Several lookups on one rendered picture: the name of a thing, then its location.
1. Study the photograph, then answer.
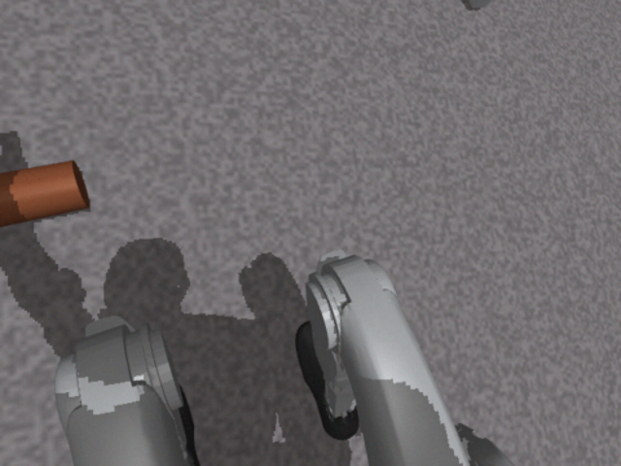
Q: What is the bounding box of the right robot foot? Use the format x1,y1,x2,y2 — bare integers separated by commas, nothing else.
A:
295,321,359,440

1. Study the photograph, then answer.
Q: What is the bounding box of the left robot foot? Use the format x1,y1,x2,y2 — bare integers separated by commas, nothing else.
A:
179,386,200,466

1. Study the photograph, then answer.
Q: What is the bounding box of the right robot hand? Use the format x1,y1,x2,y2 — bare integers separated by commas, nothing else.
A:
455,423,514,466

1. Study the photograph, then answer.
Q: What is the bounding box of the can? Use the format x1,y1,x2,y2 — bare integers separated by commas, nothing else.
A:
0,160,89,227

